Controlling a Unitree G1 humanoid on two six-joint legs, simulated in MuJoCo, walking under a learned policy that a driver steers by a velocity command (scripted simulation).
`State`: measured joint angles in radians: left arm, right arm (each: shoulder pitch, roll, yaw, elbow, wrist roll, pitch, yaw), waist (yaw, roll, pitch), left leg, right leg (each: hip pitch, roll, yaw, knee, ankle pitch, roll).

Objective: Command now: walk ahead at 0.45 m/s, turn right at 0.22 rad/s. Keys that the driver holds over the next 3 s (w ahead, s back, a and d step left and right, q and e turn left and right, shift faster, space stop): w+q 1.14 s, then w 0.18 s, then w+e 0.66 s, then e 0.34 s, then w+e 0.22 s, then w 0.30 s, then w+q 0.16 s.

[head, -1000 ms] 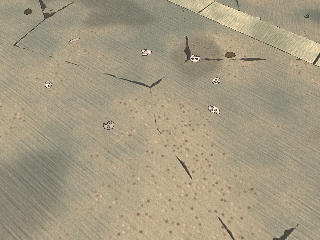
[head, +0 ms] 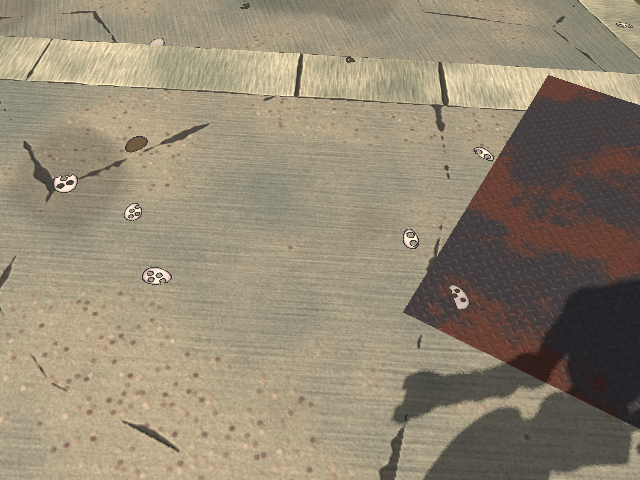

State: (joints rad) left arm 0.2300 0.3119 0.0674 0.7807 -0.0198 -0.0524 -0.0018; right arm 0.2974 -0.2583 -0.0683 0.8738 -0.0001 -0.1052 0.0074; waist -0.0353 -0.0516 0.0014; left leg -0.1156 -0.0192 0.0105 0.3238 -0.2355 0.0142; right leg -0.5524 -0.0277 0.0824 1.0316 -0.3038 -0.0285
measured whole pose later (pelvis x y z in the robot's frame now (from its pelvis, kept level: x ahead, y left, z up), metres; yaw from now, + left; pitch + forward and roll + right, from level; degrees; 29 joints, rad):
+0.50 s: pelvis +0.26 -0.06 +0.00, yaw +11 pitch +1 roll -2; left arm 0.30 0.27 0.07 0.84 0.01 -0.10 -0.01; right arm 0.21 -0.32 -0.08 0.77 0.03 -0.03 0.00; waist 0.04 0.05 0.02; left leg -0.67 0.11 -0.06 1.03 -0.17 0.00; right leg -0.09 0.02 -0.15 0.27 -0.20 -0.04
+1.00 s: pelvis +0.52 +0.07 +0.00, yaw +29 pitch +2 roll +0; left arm 0.11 0.31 0.06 0.71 0.01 -0.10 0.00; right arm 0.31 -0.28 -0.06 0.70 0.01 -0.05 0.01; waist -0.04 -0.02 0.06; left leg -0.22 -0.11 -0.06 0.37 -0.17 0.10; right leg -0.64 -0.11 0.08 0.96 -0.22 0.05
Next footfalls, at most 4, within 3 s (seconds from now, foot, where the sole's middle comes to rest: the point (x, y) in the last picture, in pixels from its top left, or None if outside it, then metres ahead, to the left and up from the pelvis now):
0.24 right None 0.29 -0.16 -0.78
0.76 left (241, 467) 0.53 0.15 -0.78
1.24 right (268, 326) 0.88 0.10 -0.78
1.70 left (133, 312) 0.92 0.43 -0.78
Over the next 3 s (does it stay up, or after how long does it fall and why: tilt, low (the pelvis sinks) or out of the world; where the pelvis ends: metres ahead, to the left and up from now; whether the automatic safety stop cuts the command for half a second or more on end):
stays up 1.34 0.38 0.00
